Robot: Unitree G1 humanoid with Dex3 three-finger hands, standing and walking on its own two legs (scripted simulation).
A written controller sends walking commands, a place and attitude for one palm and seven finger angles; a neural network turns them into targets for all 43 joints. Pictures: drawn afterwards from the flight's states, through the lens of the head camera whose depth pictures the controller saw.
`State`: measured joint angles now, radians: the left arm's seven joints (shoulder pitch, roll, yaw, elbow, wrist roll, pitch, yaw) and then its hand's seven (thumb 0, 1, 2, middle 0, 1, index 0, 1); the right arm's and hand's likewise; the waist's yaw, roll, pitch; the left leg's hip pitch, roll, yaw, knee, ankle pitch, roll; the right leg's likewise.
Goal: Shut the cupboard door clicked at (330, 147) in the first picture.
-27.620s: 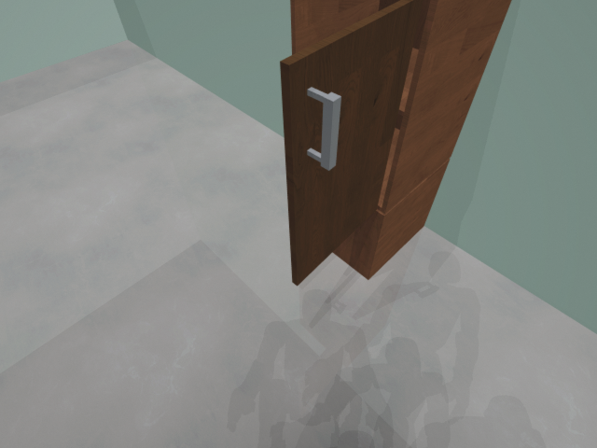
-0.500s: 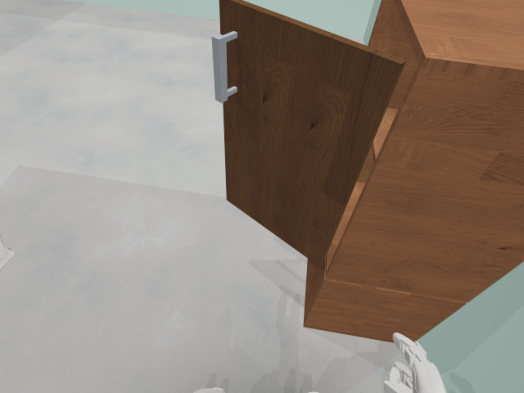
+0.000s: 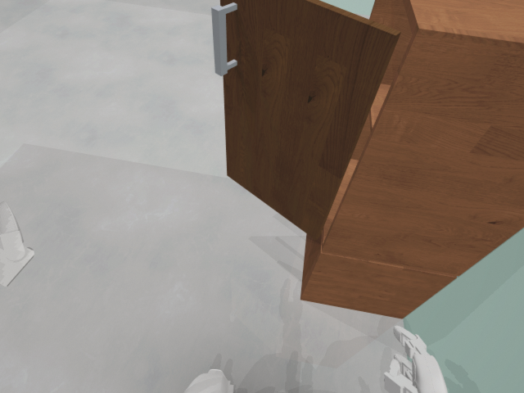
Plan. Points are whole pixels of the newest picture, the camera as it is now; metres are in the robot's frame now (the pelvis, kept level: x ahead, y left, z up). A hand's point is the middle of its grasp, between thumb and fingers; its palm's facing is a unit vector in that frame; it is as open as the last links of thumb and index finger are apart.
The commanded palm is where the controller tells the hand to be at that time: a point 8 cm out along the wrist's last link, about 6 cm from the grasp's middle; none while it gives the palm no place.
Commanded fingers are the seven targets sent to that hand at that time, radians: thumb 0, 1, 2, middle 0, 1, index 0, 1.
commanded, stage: step back with the hand held close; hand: left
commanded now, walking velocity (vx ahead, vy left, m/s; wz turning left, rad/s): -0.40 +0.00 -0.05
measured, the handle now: (226, 40) +0.74 +0.15 +0.15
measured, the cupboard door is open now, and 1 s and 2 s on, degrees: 59 59 59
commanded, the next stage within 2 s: stop stepping back and stand still in 0.32 s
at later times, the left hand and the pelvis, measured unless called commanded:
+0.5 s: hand out of the picture +0.09 +0.25 +0.19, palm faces +0.30 -0.87 -0.40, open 7.5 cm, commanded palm +0.03 +0.30 +0.20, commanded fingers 0.00 0.90 0.90 -0.20 -0.30 -0.20 -0.30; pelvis -0.14 +0.02 +0.01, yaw -5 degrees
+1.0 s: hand out of the picture +0.03 +0.27 +0.20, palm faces +0.24 -0.82 -0.52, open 7.5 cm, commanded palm -0.01 +0.33 +0.20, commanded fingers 0.00 0.90 0.90 -0.20 -0.30 -0.20 -0.30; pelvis -0.18 +0.04 +0.02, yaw -6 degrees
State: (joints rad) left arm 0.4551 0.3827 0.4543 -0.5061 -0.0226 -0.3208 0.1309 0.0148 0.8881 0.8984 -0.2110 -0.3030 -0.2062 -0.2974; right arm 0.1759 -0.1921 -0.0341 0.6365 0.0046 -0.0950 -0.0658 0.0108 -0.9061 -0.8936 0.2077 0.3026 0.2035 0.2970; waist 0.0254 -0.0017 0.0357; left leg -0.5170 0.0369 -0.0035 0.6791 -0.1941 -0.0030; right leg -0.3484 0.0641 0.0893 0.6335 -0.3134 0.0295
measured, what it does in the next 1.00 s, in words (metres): walks backwards: right foot, then left foot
